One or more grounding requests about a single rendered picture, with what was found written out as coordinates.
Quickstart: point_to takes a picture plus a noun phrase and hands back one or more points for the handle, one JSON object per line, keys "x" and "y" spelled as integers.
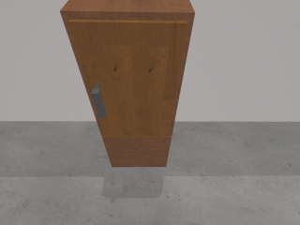
{"x": 98, "y": 101}

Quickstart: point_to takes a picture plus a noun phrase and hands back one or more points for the cupboard door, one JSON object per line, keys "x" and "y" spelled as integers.
{"x": 137, "y": 64}

